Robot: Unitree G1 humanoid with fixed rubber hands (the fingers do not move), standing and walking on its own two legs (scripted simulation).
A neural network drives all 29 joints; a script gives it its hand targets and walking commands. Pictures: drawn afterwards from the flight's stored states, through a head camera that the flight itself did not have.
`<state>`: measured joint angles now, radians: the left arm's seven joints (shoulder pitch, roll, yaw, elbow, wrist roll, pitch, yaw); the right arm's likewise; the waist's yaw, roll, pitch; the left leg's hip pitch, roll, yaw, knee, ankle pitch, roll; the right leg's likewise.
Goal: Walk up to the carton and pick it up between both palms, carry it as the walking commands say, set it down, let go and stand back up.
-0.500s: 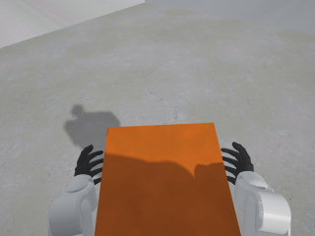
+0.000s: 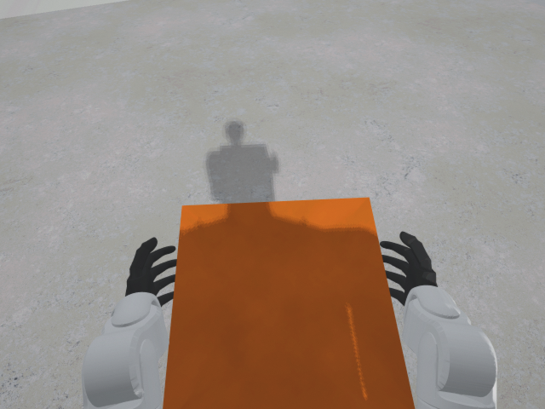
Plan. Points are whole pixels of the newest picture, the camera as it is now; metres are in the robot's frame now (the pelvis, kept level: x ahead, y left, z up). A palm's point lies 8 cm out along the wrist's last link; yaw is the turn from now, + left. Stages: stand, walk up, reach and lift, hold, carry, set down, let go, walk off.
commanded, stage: carry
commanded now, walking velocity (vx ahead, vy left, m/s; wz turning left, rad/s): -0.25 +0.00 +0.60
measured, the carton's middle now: (280, 308) +0.27 +0.01 +0.01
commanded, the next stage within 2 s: none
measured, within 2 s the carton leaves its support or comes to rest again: neither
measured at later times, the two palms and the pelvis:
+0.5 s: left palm out of the picture -0.04 +0.25 +0.08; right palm out of the picture +0.08 -0.07 +0.09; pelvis -0.20 +0.00 +0.00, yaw +19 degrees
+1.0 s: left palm out of the picture -0.26 +0.20 +0.12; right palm out of the picture -0.08 -0.09 +0.11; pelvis -0.37 -0.07 +0.01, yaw +35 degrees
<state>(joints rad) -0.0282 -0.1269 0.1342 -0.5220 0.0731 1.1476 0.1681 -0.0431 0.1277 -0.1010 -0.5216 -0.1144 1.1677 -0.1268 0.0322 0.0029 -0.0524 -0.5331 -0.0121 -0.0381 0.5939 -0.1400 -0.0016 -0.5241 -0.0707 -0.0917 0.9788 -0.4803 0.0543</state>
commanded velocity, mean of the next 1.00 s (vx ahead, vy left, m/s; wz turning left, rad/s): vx -0.25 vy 0.00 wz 0.60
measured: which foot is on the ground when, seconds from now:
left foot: down 0.00-0.08, up 0.10-0.38, down 0.40-0.76, up 0.78-1.00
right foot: up 0.00-0.06, down 0.08-0.40, up 0.42-0.72, down 0.74-1.00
